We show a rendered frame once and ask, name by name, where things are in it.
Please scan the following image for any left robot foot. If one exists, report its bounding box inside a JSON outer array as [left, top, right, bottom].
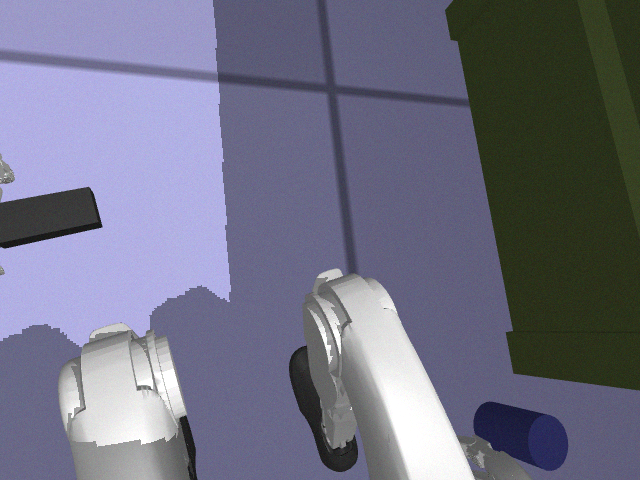
[[179, 415, 197, 480]]

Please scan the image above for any right robot hand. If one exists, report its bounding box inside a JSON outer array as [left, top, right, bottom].
[[456, 435, 533, 480]]

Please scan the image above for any armchair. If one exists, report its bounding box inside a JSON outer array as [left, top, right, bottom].
[[445, 0, 640, 391]]

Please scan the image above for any right robot foot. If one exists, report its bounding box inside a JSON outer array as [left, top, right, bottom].
[[289, 346, 358, 472]]

